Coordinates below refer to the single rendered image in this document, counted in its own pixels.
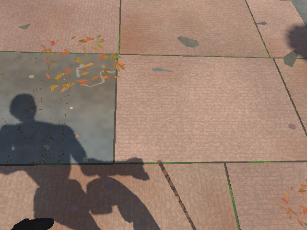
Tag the left robot hand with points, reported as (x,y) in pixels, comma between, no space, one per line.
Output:
(34,224)

